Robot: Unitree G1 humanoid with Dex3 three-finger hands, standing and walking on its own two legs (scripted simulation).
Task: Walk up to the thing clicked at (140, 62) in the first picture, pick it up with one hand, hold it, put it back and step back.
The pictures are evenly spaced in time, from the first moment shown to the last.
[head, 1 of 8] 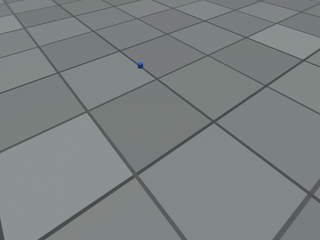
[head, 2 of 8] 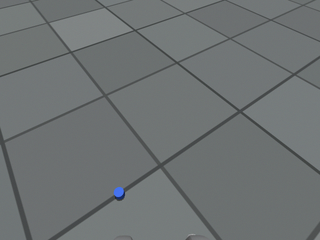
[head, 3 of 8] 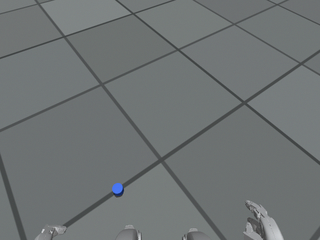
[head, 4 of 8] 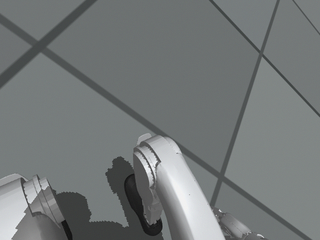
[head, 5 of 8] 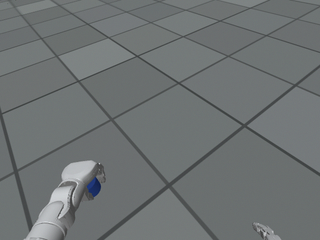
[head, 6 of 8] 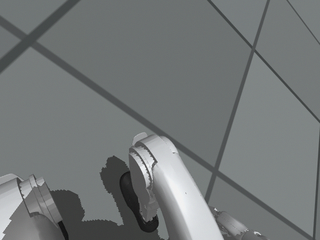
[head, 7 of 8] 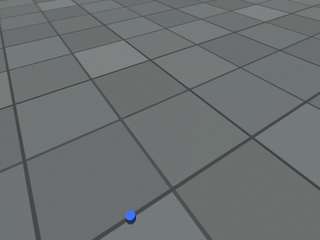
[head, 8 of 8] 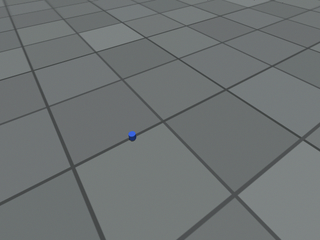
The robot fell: no
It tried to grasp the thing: yes
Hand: left
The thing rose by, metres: 0.68
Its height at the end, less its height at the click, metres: +0.00
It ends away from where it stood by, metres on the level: 0.01
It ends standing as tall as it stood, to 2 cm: yes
